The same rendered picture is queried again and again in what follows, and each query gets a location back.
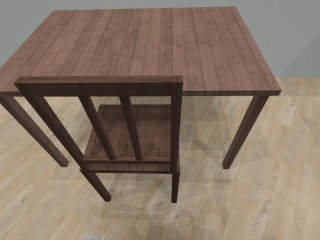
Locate table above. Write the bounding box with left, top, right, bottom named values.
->
left=0, top=6, right=282, bottom=169

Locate chair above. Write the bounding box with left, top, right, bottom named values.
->
left=14, top=75, right=184, bottom=203

